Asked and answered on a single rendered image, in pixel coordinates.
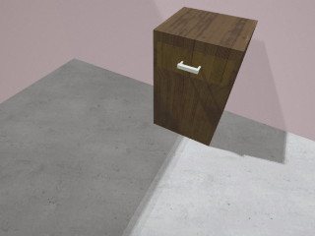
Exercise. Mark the drawer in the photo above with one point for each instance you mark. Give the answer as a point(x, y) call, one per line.
point(214, 70)

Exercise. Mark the handle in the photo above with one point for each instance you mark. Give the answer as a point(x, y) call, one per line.
point(190, 69)

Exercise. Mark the cabinet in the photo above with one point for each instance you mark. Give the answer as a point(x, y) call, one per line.
point(186, 105)

